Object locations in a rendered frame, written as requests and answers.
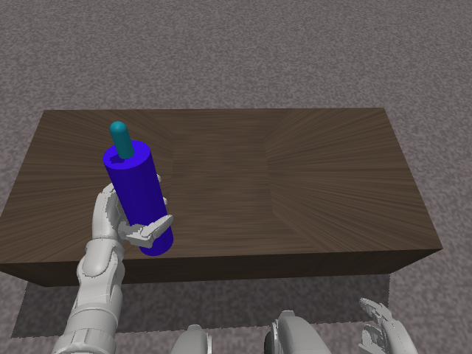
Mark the right robot hand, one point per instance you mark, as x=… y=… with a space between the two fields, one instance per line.
x=391 y=339

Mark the left robot hand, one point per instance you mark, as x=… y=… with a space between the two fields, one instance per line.
x=109 y=220

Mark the left robot arm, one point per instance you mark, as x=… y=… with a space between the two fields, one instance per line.
x=94 y=318

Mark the bottle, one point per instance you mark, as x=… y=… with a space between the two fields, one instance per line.
x=130 y=166

